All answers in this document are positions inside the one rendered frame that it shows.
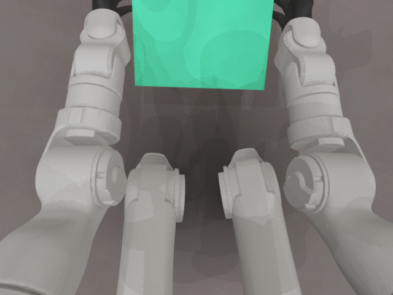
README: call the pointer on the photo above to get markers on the right robot thigh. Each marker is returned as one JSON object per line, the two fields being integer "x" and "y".
{"x": 266, "y": 261}

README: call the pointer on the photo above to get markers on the left robot forearm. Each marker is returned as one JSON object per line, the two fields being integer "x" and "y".
{"x": 95, "y": 89}

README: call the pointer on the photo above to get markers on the robot left shin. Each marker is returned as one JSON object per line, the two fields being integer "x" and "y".
{"x": 134, "y": 177}

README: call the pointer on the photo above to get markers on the left robot upper arm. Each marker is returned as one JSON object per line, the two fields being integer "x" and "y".
{"x": 48, "y": 255}

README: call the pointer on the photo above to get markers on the carton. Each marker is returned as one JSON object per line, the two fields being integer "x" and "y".
{"x": 212, "y": 44}

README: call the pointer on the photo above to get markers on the right robot upper arm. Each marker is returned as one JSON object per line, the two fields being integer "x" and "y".
{"x": 335, "y": 192}

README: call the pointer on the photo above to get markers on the right robot hand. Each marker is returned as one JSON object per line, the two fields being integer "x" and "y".
{"x": 292, "y": 9}

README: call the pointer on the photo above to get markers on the left robot hand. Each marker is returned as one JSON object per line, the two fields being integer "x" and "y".
{"x": 112, "y": 5}

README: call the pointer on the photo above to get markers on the right robot forearm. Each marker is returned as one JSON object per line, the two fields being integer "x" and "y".
{"x": 311, "y": 92}

